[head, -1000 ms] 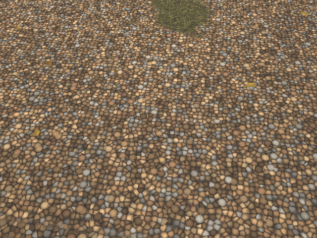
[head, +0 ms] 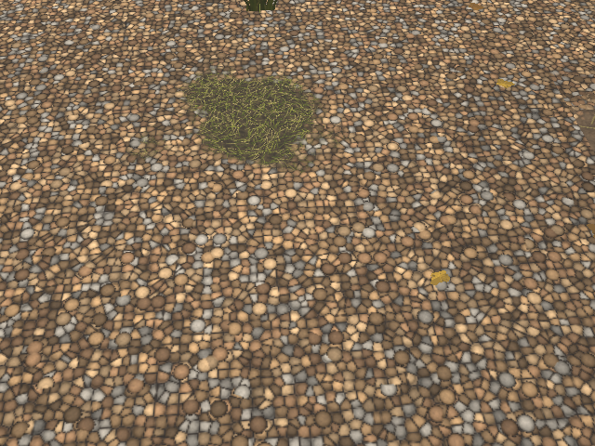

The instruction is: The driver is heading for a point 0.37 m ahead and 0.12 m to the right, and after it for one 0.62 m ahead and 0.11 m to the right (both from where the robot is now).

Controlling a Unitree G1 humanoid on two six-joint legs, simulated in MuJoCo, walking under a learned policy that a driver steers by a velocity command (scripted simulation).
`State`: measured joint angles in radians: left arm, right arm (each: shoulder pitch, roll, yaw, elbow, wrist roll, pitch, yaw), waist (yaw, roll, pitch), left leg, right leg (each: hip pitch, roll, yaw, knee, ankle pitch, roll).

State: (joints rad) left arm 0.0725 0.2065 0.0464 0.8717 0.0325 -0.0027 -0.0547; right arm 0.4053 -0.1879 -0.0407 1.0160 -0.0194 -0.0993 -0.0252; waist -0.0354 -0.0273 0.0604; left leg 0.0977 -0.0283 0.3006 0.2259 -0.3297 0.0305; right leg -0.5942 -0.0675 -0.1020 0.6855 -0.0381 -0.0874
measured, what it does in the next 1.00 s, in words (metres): walks ahead, turning right: right foot, then left foot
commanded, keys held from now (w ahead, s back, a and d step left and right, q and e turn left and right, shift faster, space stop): e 0.04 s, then s+e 0.40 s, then e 0.56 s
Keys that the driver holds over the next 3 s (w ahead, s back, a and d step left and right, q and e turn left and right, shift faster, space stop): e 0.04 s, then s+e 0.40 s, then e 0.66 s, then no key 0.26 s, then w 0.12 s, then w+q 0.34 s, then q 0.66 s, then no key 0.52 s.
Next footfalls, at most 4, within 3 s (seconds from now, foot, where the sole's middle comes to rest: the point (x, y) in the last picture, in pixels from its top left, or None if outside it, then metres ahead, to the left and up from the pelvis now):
0.10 right None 0.20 -0.08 -0.77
0.76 left None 0.20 0.12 -0.77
1.22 right None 0.04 -0.03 -0.77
1.88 left None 0.34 0.03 -0.77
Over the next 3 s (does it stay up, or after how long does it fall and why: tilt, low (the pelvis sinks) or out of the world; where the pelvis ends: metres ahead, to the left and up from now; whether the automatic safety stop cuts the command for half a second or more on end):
stays up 0.39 -0.06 0.01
